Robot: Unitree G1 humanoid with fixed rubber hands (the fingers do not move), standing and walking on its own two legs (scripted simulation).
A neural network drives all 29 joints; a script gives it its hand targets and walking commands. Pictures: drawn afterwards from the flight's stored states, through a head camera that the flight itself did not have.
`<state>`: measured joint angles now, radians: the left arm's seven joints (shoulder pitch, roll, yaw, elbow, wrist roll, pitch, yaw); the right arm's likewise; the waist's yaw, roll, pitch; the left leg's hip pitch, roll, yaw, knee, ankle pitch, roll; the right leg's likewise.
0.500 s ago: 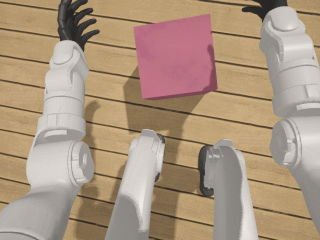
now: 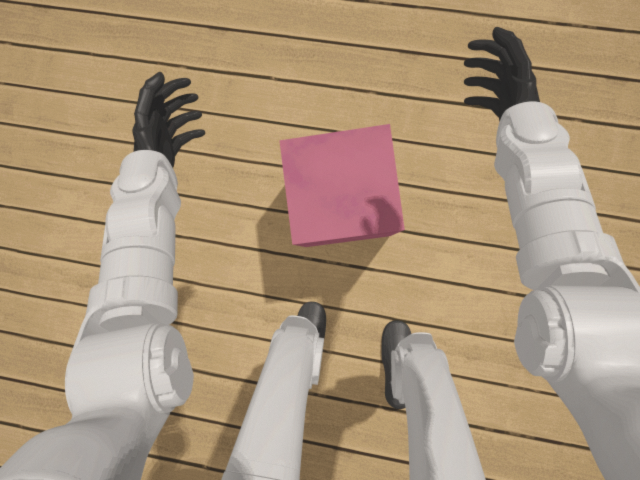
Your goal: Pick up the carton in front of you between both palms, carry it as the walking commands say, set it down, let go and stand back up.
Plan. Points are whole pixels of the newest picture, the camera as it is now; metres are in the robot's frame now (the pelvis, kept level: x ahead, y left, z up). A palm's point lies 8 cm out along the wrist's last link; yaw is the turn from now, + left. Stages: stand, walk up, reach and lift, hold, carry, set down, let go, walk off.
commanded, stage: let go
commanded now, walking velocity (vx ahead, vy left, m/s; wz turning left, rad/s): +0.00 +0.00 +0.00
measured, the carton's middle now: (341, 194) +0.47 +0.06 -0.52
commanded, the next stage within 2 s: stand in 1.26 s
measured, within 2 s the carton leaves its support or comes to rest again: neither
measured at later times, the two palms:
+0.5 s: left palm (73, 281) +0.30 +0.26 +0.02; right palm (620, 260) +0.36 -0.18 +0.01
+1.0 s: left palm (78, 372) +0.24 +0.22 +0.07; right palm out of the picture +0.25 -0.25 +0.07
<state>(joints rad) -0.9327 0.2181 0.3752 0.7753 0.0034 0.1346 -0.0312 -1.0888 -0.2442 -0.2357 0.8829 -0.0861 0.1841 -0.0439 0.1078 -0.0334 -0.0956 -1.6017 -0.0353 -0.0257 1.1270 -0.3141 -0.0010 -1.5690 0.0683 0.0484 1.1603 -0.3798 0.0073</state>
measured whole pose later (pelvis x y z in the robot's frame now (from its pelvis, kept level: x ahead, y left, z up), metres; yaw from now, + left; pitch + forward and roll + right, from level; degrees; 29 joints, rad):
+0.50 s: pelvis +0.07 +0.02 +0.10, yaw +1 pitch +22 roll -1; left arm -0.09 0.20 0.10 0.52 -0.02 0.01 -0.09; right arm -0.19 -0.15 -0.14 0.59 -0.07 0.03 -0.03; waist 0.07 0.02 -0.05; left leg -0.79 -0.05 -0.03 0.67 -0.27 0.03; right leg -0.74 0.03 0.07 0.67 -0.32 0.01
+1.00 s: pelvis +0.08 -0.02 +0.13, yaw +1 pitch -3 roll +1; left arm 0.21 0.21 0.05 0.43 0.01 0.12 -0.08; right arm 0.23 -0.22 -0.04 0.43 0.01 0.11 0.06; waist 0.00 -0.02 0.09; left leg -0.13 -0.02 -0.06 0.43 -0.25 -0.01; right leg -0.09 0.05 0.04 0.45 -0.30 -0.04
